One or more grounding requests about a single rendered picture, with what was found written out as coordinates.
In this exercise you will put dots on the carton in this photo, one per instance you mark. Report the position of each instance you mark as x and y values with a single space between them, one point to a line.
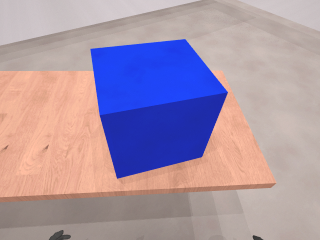
158 104

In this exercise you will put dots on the table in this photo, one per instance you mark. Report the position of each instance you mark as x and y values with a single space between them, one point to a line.
53 145

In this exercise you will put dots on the robot left hand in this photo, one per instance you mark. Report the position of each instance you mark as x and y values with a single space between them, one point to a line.
59 236

